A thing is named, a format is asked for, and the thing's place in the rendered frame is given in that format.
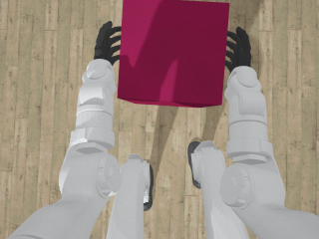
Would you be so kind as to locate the robot right upper arm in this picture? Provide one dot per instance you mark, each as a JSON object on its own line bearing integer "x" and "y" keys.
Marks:
{"x": 257, "y": 195}

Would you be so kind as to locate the robot left forearm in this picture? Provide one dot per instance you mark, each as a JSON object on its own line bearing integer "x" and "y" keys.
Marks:
{"x": 93, "y": 132}

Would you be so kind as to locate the robot right forearm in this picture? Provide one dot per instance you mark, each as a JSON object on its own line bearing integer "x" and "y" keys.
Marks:
{"x": 247, "y": 121}

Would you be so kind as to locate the robot right shin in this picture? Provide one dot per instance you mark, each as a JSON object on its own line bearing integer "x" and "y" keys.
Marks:
{"x": 209, "y": 143}

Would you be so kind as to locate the robot left foot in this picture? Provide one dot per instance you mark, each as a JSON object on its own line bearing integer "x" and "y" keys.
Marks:
{"x": 148, "y": 205}

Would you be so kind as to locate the robot left hand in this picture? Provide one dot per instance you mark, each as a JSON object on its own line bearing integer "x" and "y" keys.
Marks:
{"x": 103, "y": 48}

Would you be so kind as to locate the robot right hand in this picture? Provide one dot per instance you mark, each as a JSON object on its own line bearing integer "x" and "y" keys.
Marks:
{"x": 241, "y": 55}

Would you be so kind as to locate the carton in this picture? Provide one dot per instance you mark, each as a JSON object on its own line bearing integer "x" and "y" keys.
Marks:
{"x": 172, "y": 53}

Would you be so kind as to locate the robot left upper arm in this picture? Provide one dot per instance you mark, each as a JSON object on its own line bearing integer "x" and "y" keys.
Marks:
{"x": 87, "y": 182}

